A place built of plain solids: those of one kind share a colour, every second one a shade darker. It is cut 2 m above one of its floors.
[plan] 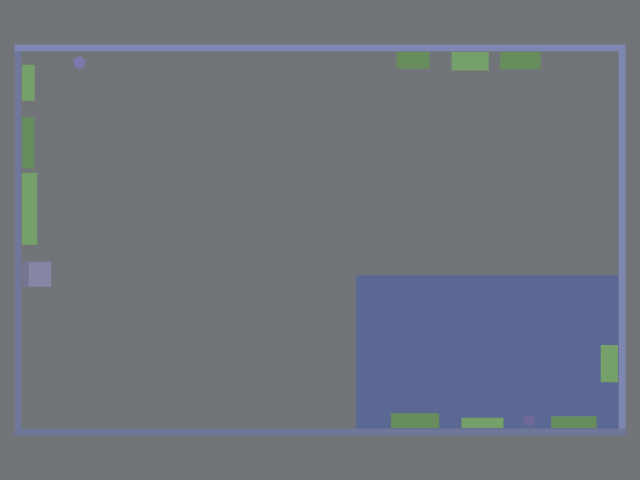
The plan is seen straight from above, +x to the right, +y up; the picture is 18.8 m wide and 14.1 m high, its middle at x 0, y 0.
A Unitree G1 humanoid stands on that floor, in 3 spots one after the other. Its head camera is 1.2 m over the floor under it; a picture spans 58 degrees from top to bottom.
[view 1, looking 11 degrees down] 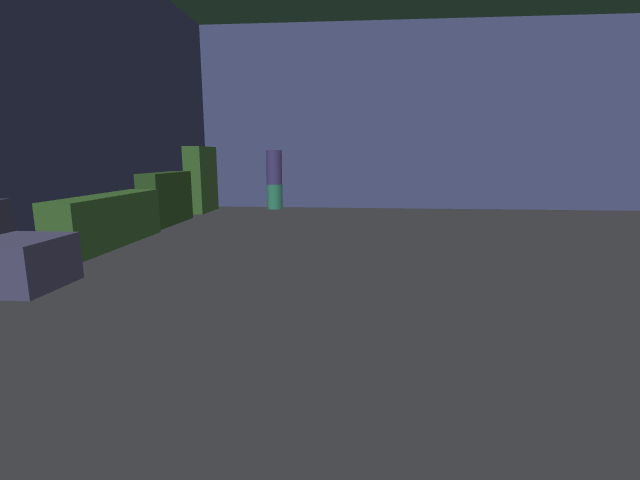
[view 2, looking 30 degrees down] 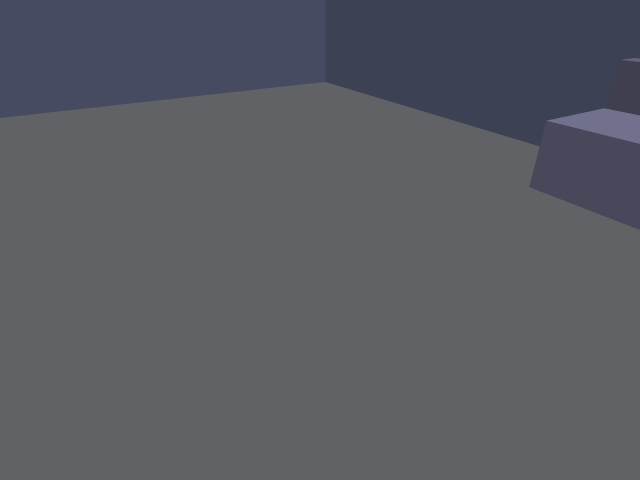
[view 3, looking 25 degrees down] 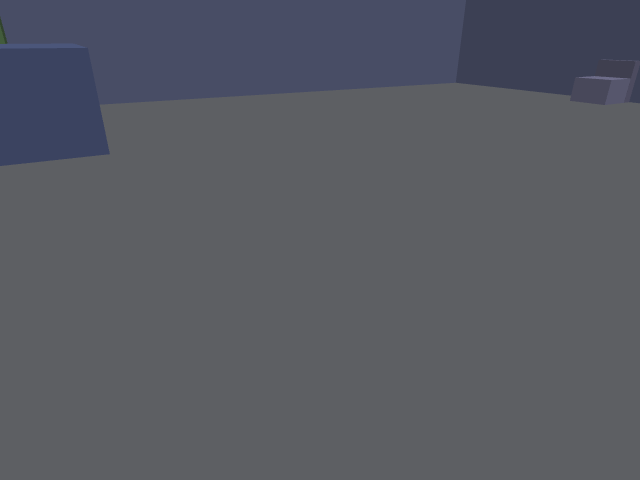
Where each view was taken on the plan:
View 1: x -5.17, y -4.62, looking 95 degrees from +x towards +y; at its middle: ground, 6.29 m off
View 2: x -5.18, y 0.29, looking -121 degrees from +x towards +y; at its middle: ground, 2.40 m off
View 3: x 1.34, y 4.40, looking -119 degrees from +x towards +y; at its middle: ground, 2.84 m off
